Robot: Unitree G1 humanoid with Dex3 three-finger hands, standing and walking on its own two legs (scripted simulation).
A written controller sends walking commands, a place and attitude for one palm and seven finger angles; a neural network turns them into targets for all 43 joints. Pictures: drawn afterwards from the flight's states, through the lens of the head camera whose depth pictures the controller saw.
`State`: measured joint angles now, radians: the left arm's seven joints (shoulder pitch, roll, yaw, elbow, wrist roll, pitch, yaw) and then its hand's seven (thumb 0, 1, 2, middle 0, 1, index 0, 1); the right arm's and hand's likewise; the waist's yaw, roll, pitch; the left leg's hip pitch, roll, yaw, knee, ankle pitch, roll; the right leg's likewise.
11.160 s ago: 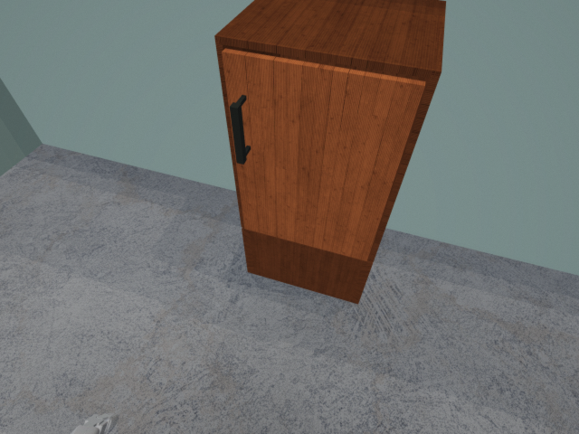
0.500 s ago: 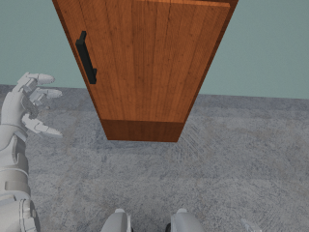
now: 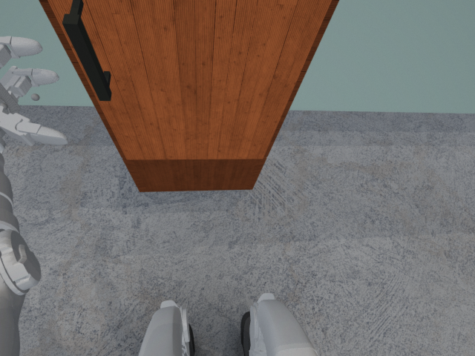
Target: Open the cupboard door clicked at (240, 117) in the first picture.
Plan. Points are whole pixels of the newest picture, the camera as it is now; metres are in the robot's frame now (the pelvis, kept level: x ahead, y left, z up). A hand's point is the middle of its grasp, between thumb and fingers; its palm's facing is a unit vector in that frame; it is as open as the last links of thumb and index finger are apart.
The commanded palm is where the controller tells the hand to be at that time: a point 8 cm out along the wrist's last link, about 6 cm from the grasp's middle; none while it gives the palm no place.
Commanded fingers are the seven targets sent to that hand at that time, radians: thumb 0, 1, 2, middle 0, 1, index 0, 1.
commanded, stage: move the hooked fingers beside the handle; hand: left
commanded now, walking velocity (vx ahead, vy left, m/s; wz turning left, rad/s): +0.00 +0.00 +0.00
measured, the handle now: (92, 54) +0.59 +0.21 +0.06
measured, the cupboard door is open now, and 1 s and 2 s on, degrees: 0 0 0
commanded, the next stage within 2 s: slide the fingers in behind the handle in 1.08 s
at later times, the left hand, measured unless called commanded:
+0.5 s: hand (45, 74) +0.54 +0.27 +0.07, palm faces -0.01 -1.00 -0.01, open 14.0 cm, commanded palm +0.52 +0.30 +0.07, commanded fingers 0.00 -0.50 0.30 -0.30 -1.20 -0.30 -1.20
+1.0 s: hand (45, 80) +0.53 +0.27 +0.07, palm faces +0.00 -1.00 -0.02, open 14.0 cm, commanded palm +0.52 +0.30 +0.06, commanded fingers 0.00 -0.50 0.30 -0.30 -1.20 -0.30 -1.20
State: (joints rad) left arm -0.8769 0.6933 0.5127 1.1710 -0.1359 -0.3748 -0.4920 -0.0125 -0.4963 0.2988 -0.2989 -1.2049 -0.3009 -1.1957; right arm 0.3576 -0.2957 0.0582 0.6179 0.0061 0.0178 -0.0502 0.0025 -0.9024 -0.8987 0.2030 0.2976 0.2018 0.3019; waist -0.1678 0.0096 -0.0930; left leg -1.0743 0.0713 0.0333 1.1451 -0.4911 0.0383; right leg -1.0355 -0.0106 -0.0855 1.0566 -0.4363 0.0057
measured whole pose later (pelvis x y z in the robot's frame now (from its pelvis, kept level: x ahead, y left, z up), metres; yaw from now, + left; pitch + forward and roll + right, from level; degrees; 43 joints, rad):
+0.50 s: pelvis +0.01 +0.01 +0.00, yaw -2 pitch +27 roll -6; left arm -0.97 0.76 0.54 1.19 -0.08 -0.32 -0.46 -0.01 -0.49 0.30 -0.30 -1.20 -0.30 -1.20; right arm 0.41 -0.27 0.08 0.59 -0.01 0.10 -0.02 0.00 -0.90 -0.90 0.20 0.30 0.20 0.30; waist -0.22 0.03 -0.09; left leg -1.13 0.08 0.04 1.15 -0.50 0.05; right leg -1.07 0.00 -0.08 1.02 -0.43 0.02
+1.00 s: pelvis +0.01 +0.01 +0.00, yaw -1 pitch +26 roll -5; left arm -0.94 0.72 0.51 1.19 -0.09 -0.36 -0.44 -0.01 -0.50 0.30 -0.30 -1.20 -0.30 -1.20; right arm 0.36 -0.28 0.07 0.58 -0.01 0.10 -0.02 0.00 -0.90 -0.90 0.20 0.30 0.20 0.30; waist -0.20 0.02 -0.09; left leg -1.09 0.08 0.02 1.14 -0.51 0.04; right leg -1.04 0.00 -0.09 1.03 -0.44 0.01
